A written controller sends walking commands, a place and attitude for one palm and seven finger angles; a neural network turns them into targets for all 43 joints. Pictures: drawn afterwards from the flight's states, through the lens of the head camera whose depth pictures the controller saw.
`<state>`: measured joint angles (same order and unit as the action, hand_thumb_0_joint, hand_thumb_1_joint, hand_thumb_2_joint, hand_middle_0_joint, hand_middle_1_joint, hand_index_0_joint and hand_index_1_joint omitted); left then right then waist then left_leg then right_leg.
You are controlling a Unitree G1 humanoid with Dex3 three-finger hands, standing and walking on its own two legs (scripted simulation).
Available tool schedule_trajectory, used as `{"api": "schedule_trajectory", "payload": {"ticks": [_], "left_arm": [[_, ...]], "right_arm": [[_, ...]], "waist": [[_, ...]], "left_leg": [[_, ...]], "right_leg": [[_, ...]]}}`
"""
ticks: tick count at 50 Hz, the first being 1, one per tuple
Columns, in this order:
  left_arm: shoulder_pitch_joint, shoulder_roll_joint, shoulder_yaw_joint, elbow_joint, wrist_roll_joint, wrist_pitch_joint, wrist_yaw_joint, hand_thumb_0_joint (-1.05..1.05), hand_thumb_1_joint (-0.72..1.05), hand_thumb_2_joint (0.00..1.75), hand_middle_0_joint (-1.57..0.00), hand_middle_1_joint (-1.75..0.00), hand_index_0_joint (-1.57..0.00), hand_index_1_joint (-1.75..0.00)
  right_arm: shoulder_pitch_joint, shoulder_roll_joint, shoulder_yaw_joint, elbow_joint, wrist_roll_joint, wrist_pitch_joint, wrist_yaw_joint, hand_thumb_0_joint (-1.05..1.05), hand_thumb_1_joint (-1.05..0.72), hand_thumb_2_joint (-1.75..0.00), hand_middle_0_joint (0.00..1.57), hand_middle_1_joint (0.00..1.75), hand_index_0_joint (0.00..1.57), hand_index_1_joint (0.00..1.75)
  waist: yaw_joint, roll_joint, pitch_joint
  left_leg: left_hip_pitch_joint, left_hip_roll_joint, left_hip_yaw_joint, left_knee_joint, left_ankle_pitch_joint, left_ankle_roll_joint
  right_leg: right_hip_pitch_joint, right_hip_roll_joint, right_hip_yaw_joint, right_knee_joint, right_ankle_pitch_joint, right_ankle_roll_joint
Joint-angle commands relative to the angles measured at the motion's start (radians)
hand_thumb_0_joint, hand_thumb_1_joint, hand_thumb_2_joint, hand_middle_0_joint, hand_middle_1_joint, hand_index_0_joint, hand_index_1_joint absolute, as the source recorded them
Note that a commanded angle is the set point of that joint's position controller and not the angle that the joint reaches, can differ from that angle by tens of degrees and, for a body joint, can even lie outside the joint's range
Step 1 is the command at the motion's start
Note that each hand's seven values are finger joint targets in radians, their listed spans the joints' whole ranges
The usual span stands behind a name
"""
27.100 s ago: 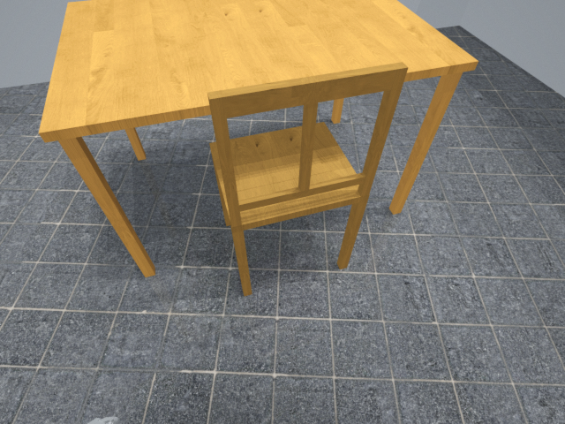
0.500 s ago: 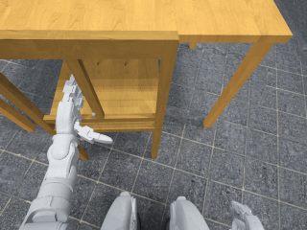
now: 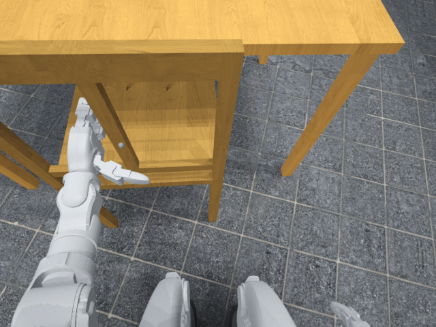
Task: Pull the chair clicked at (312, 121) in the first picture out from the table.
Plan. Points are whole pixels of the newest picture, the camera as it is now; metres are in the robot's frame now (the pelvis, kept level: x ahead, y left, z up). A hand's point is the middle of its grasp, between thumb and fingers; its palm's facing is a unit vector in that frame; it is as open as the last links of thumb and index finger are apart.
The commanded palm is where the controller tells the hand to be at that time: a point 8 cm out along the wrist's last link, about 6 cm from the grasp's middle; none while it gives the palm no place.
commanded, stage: push the fingers through the gap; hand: left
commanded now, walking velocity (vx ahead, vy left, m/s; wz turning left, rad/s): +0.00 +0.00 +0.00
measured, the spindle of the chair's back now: (115, 132) +0.46 +0.19 +0.02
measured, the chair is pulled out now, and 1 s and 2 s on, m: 0.00 0.00 0.03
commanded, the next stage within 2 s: hook a spindle and tug to test in 0.24 s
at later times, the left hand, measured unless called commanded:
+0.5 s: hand (117, 149) +0.42 +0.18 +0.02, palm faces +0.04 -1.00 -0.03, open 16.7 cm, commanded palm +0.40 +0.22 +0.02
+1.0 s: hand (123, 146) +0.43 +0.17 +0.02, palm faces +0.06 -1.00 -0.04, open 9.7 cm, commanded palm +0.40 +0.21 +0.02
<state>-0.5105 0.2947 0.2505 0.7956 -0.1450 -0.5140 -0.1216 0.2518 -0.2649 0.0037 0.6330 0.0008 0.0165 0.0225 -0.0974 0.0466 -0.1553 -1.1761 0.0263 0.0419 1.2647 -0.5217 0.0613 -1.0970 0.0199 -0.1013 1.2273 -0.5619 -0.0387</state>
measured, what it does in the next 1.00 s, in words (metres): stands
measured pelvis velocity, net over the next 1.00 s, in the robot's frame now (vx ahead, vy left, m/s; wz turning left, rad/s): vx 0.00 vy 0.01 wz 0.00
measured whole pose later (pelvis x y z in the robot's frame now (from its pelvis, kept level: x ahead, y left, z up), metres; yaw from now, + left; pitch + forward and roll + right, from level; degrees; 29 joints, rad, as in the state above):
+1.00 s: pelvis +0.00 +0.01 +0.00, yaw +0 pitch +25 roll -3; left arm -0.52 0.26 0.22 0.82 -0.12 -0.53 -0.06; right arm 0.25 -0.25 0.01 0.63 0.00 0.03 0.03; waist -0.09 0.05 -0.16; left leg -1.17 0.02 0.04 1.26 -0.52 0.07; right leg -1.09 0.02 -0.10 1.22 -0.56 -0.03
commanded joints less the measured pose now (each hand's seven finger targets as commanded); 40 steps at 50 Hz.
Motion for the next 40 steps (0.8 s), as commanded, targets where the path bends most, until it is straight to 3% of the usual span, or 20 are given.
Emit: {"api": "schedule_trajectory", "payload": {"ticks": [1,3,6,8,13,17,19,23,24,27,29,30,32,33,35,38,39,40], "left_arm": [[-0.247,0.178,0.055,-0.168,-0.01,-0.052,0.01,0.0,-0.5,0.3,-0.06,-0.08,-0.06,-0.08],[-0.275,0.179,0.055,-0.197,-0.012,-0.063,0.015,0.0,-0.5,0.3,-0.06,-0.08,-0.06,-0.08],[-0.275,0.207,0.072,-0.239,-0.008,-0.086,0.018,0.0,-0.5,0.3,-0.06,-0.08,-0.06,-0.08],[-0.288,0.157,0.026,-0.24,-0.006,-0.091,0.012,0.0,-0.5,0.3,-0.06,-0.08,-0.06,-0.08],[-0.279,0.163,0.033,-0.184,-0.009,-0.074,0.004,0.0,-0.5,0.3,-0.06,-0.08,-0.06,-0.08],[-0.278,0.16,0.032,-0.219,-0.015,-0.078,0.0,0.0,-0.5,0.3,-0.06,-0.08,-0.06,-0.08],[-0.271,0.154,0.026,-0.219,-0.014,-0.077,0.001,0.0,-0.5,0.3,-0.1,-0.19,-0.1,-0.19],[-0.262,0.129,0.008,-0.223,-0.011,-0.076,0.011,0.0,-0.5,0.3,-0.17,-0.41,-0.17,-0.41],[-0.272,0.124,0.003,-0.218,-0.01,-0.073,0.014,0.0,-0.5,0.3,-0.18,-0.46,-0.18,-0.46],[-0.3,0.127,0.002,-0.221,-0.002,-0.075,0.021,0.0,-0.5,0.3,-0.24,-0.63,-0.24,-0.63],[-0.287,0.151,0.024,-0.216,-0.004,-0.077,0.024,0.0,-0.5,0.3,-0.27,-0.74,-0.27,-0.74],[-0.285,0.163,0.032,-0.228,0.0,-0.082,0.026,0.0,-0.5,0.3,-0.29,-0.79,-0.29,-0.79],[-0.31,0.109,-0.019,-0.25,0.003,-0.086,0.026,0.0,-0.5,0.3,-0.32,-0.9,-0.32,-0.9],[-0.297,0.12,-0.003,-0.252,0.001,-0.087,0.031,0.0,-0.44,0.32,-0.34,-0.96,-0.34,-0.96],[-0.286,0.091,-0.028,-0.245,0.001,-0.081,0.034,0.0,-0.33,0.37,-0.38,-1.07,-0.38,-1.07],[-0.283,0.095,-0.019,-0.212,0.009,-0.068,0.045,0.0,-0.16,0.44,-0.43,-1.23,-0.43,-1.23],[-0.288,0.108,-0.008,-0.197,0.009,-0.067,0.05,0.0,-0.11,0.47,-0.45,-1.29,-0.45,-1.29],[-0.294,0.135,0.012,-0.197,0.014,-0.071,0.056,0.0,-0.05,0.49,-0.46,-1.34,-0.46,-1.34]], "right_arm": [[0.091,-0.158,-0.053,-0.092,0.002,-0.015,-0.01,0.0,-0.9,-0.9,0.2,0.3,0.2,0.3],[0.087,-0.155,-0.054,-0.093,0.0,-0.014,-0.012,0.0,-0.9,-0.9,0.2,0.3,0.2,0.3],[0.086,-0.156,-0.054,-0.093,-0.003,-0.018,-0.012,0.0,-0.9,-0.9,0.2,0.3,0.2,0.3],[0.085,-0.151,-0.054,-0.088,-0.002,-0.019,-0.011,0.0,-0.9,-0.9,0.2,0.3,0.2,0.3],[0.089,-0.159,-0.054,-0.078,-0.001,-0.016,-0.013,0.0,-0.9,-0.9,0.2,0.3,0.2,0.3],[0.084,-0.157,-0.055,-0.085,-0.001,-0.017,-0.014,0.0,-0.9,-0.9,0.2,0.3,0.2,0.3],[0.082,-0.157,-0.057,-0.086,0.0,-0.016,-0.013,0.0,-0.9,-0.9,0.2,0.3,0.2,0.3],[0.077,-0.156,-0.057,-0.088,-0.002,-0.015,-0.009,0.0,-0.9,-0.9,0.2,0.3,0.2,0.3],[0.076,-0.155,-0.056,-0.087,0.0,-0.014,-0.009,0.0,-0.9,-0.9,0.2,0.3,0.2,0.3],[0.076,-0.156,-0.056,-0.085,-0.003,-0.012,-0.01,0.0,-0.9,-0.9,0.2,0.3,0.2,0.3],[0.074,-0.157,-0.055,-0.088,-0.003,-0.011,-0.011,0.0,-0.9,-0.9,0.2,0.3,0.2,0.3],[0.075,-0.159,-0.055,-0.091,-0.003,-0.012,-0.012,0.0,-0.9,-0.9,0.2,0.3,0.2,0.3],[0.071,-0.152,-0.056,-0.091,-0.003,-0.014,-0.008,0.0,-0.9,-0.9,0.2,0.3,0.2,0.3],[0.073,-0.155,-0.06,-0.089,-0.004,-0.014,-0.008,0.0,-0.9,-0.9,0.2,0.3,0.2,0.3],[0.076,-0.155,-0.06,-0.089,-0.003,-0.014,-0.006,0.0,-0.9,-0.9,0.2,0.3,0.2,0.3],[0.077,-0.153,-0.058,-0.087,-0.004,-0.008,-0.004,0.0,-0.9,-0.9,0.2,0.3,0.2,0.3],[0.076,-0.154,-0.057,-0.086,-0.003,-0.006,-0.006,0.0,-0.9,-0.9,0.2,0.3,0.2,0.3],[0.078,-0.158,-0.056,-0.085,-0.004,-0.006,-0.008,0.0,-0.9,-0.9,0.2,0.3,0.2,0.3]], "waist": [[0.0,-0.005,-0.444],[-0.005,-0.006,-0.454],[0.006,0.043,-0.481],[-0.011,0.047,-0.464],[-0.013,0.027,-0.437],[-0.004,0.045,-0.475],[-0.006,0.03,-0.468],[-0.004,0.057,-0.463],[-0.011,0.028,-0.45],[-0.016,0.038,-0.454],[-0.007,0.023,-0.45],[0.001,0.05,-0.46],[-0.013,0.069,-0.467],[-0.003,0.065,-0.478],[-0.015,0.055,-0.471],[-0.011,0.032,-0.445],[-0.015,0.004,-0.429],[-0.01,0.017,-0.43]], "left_leg": [[0.372,-0.005,-0.104,-0.144,0.348,-0.037],[0.365,-0.007,-0.095,-0.14,0.34,-0.034],[0.409,-0.004,-0.102,-0.142,0.363,-0.04],[0.431,-0.002,-0.107,-0.143,0.366,-0.041],[0.416,-0.001,-0.114,-0.146,0.348,-0.043],[0.452,0.0,-0.118,-0.146,0.385,-0.045],[0.451,0.001,-0.12,-0.147,0.376,-0.045],[0.464,0.001,-0.124,-0.151,0.372,-0.049],[0.447,0.001,-0.124,-0.151,0.358,-0.047],[0.446,0.0,-0.124,-0.146,0.36,-0.047],[0.432,-0.002,-0.123,-0.149,0.347,-0.046],[0.451,-0.001,-0.127,-0.151,0.367,-0.049],[0.491,0.005,-0.137,-0.153,0.377,-0.054],[0.496,0.005,-0.138,-0.154,0.378,-0.056],[0.505,0.008,-0.145,-0.156,0.387,-0.055],[0.456,0.001,-0.133,-0.155,0.352,-0.051],[0.429,-0.001,-0.129,-0.155,0.326,-0.047],[0.432,0.0,-0.134,-0.156,0.333,-0.048]], "right_leg": [[0.189,0.013,0.077,-0.161,0.332,0.011],[0.203,0.011,0.084,-0.165,0.338,0.014],[0.189,0.013,0.083,-0.156,0.339,0.009],[0.164,0.014,0.077,-0.162,0.331,0.01],[0.146,0.014,0.07,-0.162,0.309,0.009],[0.15,0.014,0.068,-0.158,0.328,0.007],[0.147,0.015,0.066,-0.16,0.319,0.007],[0.125,0.014,0.062,-0.16,0.302,0.006],[0.13,0.014,0.061,-0.161,0.298,0.007],[0.121,0.013,0.062,-0.157,0.3,0.008],[0.14,0.015,0.066,-0.161,0.296,0.007],[0.129,0.014,0.063,-0.151,0.301,0.003],[0.096,0.014,0.056,-0.153,0.292,0.004],[0.101,0.014,0.057,-0.152,0.288,0.003],[0.089,0.016,0.05,-0.152,0.289,0.003],[0.108,0.015,0.056,-0.158,0.28,0.006],[0.121,0.015,0.059,-0.164,0.272,0.007],[0.112,0.016,0.058,-0.156,0.273,0.005]]}}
